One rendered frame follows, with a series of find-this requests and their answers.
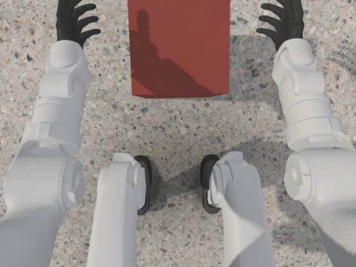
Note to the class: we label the robot left upper arm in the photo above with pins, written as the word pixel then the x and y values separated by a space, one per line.
pixel 39 191

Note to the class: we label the left robot forearm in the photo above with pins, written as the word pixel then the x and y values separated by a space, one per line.
pixel 56 122

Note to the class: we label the right robot foot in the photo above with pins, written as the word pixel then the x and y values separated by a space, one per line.
pixel 205 171

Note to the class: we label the right robot hand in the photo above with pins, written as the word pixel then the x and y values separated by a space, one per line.
pixel 289 26

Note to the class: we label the robot right thigh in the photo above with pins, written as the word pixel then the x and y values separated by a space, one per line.
pixel 247 240

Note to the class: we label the carton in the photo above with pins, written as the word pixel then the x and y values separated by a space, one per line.
pixel 179 48

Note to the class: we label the robot right upper arm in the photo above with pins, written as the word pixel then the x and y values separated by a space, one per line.
pixel 324 180

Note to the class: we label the left robot hand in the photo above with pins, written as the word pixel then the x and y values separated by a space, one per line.
pixel 67 25

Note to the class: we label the right robot forearm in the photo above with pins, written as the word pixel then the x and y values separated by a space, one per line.
pixel 306 105

